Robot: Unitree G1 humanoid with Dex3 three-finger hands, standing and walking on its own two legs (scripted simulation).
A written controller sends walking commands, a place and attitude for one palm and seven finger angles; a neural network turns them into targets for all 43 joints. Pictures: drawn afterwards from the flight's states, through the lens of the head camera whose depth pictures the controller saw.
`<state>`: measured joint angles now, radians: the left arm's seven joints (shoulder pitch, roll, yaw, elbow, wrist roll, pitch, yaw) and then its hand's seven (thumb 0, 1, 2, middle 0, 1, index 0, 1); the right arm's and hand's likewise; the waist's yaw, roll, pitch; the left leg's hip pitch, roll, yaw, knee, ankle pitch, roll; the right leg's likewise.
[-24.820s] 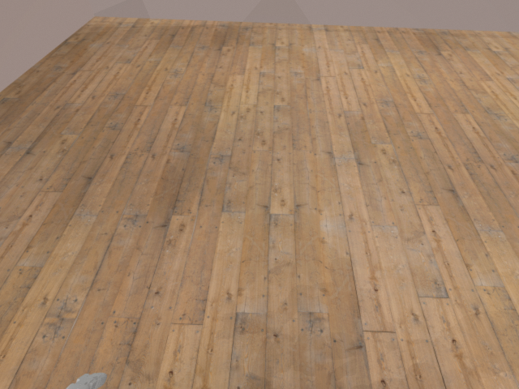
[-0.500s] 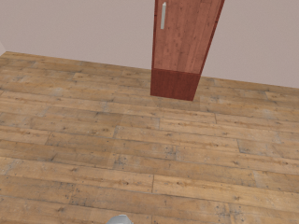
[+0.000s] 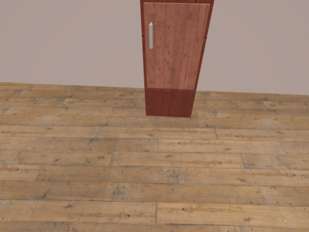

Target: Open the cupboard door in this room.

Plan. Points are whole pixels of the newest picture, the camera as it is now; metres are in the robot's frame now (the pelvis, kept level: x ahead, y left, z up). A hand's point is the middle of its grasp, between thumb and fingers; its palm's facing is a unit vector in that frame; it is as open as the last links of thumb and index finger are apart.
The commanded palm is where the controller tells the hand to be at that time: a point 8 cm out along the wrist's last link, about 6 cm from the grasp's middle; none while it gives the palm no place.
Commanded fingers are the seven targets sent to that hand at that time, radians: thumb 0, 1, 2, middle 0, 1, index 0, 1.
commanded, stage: stand and wait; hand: left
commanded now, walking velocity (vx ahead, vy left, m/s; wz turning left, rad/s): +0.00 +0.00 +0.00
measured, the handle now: (151, 35) +1.18 +0.09 -0.01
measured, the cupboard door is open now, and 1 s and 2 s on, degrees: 0 0 0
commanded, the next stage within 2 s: look at it before walking up in 0.48 s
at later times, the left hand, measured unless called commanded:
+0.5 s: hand out of the picture +0.00 +0.12 -0.17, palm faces +0.06 -0.99 -0.16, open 7.4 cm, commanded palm none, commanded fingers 0.00 0.90 0.90 -0.20 -0.30 -0.20 -0.30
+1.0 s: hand out of the picture +0.01 +0.13 -0.17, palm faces +0.06 -0.98 -0.17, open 7.4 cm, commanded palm none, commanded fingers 0.00 0.90 0.90 -0.20 -0.30 -0.20 -0.30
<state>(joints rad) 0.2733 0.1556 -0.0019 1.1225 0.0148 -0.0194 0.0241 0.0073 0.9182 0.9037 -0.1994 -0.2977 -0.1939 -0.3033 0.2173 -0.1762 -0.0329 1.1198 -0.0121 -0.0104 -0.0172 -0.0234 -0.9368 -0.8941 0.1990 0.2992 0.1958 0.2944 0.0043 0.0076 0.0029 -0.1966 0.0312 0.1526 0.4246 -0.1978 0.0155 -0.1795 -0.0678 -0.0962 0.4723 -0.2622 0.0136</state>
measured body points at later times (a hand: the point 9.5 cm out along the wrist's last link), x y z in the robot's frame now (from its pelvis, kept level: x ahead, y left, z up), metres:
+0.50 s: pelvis +0.02 -0.02 +0.00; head +0.04 -0.03 +0.45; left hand +0.00 +0.18 -0.16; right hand +0.00 -0.22 -0.17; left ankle +0.02 +0.11 -0.74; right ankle +0.00 -0.12 -0.74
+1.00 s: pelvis +0.03 -0.03 +0.00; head +0.04 -0.03 +0.45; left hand +0.01 +0.18 -0.16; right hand +0.03 -0.24 -0.16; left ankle +0.02 +0.11 -0.74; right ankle +0.00 -0.12 -0.74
